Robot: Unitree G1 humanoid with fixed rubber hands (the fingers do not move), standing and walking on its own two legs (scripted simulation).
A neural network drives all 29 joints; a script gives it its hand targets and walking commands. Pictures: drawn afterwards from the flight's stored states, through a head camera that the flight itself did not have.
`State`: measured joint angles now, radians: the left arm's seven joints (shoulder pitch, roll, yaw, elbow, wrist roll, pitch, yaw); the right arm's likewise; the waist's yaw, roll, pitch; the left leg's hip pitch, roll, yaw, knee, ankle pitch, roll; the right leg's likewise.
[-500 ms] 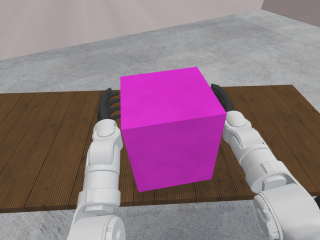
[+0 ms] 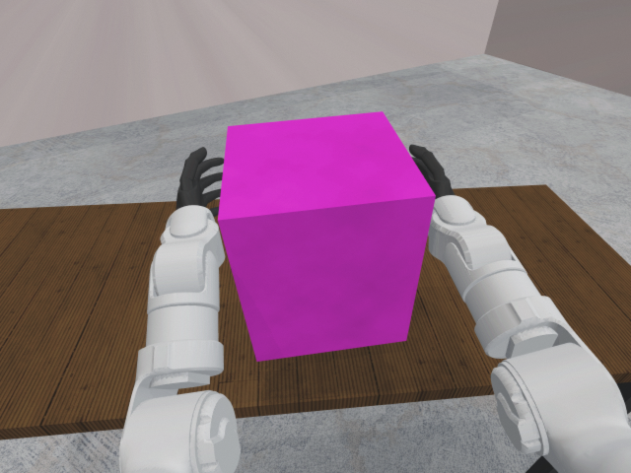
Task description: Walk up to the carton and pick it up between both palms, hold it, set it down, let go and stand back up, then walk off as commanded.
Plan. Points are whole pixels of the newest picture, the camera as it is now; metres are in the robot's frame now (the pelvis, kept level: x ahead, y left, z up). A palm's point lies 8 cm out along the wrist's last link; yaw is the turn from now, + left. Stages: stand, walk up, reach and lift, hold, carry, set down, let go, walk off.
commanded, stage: reach and lift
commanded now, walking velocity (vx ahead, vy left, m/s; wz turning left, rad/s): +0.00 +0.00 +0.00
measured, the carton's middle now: (319, 236) +0.41 +0.04 +0.14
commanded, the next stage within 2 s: hold in 0.78 s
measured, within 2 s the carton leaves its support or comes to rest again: neither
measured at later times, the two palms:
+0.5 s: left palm (207, 192) +0.39 +0.18 +0.22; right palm (453, 194) +0.41 -0.12 +0.22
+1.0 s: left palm (209, 176) +0.39 +0.18 +0.24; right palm (462, 179) +0.40 -0.12 +0.24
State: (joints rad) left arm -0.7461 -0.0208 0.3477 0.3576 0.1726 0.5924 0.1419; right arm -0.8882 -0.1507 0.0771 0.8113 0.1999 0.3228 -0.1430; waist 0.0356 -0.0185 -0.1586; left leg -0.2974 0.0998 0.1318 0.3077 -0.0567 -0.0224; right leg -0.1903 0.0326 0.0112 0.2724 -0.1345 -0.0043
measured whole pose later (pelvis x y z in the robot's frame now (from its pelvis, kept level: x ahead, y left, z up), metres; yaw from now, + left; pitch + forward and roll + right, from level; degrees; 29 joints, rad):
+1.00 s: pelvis +0.01 +0.00 +0.00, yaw +0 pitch +2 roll -1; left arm -0.84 0.04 0.35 0.36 0.17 0.71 0.10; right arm -0.95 -0.14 0.04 0.74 0.28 0.47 -0.21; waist -0.05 -0.02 -0.18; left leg -0.28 0.09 0.13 0.33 -0.08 -0.02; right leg -0.16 0.03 0.01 0.27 -0.15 0.00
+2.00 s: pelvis +0.00 +0.01 +0.00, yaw +0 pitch +2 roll -2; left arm -0.89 0.05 0.34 0.36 0.17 0.80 0.10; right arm -0.98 -0.16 0.01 0.72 0.31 0.57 -0.23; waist -0.07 -0.02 -0.21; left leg -0.28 0.09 0.13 0.35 -0.09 -0.02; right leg -0.16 0.03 0.01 0.27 -0.14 0.01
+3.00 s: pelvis +0.00 +0.01 +0.00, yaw +0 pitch +1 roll -2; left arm -0.90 0.05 0.33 0.36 0.17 0.81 0.10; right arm -0.97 -0.16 0.01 0.70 0.32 0.59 -0.24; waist -0.08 -0.02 -0.21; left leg -0.28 0.09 0.13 0.35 -0.09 -0.02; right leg -0.15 0.03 0.01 0.27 -0.15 0.01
